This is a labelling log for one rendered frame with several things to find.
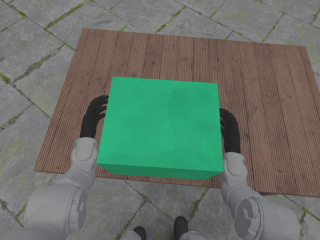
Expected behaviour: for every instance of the robot right upper arm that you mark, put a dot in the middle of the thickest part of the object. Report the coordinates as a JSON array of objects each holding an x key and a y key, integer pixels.
[{"x": 259, "y": 219}]

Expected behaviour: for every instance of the robot right hand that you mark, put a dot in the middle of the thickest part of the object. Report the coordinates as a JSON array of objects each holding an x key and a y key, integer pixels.
[{"x": 230, "y": 132}]

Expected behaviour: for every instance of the carton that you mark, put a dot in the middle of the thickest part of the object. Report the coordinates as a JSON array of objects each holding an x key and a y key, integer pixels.
[{"x": 162, "y": 128}]

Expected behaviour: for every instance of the robot left foot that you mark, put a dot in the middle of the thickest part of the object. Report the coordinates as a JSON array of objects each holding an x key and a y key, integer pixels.
[{"x": 141, "y": 232}]

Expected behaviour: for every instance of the robot foot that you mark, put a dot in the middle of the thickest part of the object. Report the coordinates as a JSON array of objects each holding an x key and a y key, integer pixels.
[
  {"x": 180, "y": 227},
  {"x": 141, "y": 232}
]

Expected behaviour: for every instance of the robot left hand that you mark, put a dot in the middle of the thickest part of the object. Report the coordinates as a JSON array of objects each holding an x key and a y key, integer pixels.
[{"x": 92, "y": 116}]

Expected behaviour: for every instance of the robot right foot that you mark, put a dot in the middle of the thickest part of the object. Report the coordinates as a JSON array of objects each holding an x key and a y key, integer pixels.
[{"x": 180, "y": 227}]

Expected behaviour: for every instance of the robot right forearm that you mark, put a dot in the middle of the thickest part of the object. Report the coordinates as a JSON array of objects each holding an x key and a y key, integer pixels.
[{"x": 234, "y": 187}]

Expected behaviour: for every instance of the robot left forearm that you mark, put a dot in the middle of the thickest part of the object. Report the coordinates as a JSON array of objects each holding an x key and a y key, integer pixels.
[{"x": 82, "y": 171}]

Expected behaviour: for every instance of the robot left upper arm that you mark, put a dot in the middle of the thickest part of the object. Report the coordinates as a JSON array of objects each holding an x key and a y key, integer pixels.
[{"x": 53, "y": 213}]

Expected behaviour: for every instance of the table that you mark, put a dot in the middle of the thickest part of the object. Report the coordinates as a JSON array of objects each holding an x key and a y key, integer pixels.
[{"x": 269, "y": 88}]

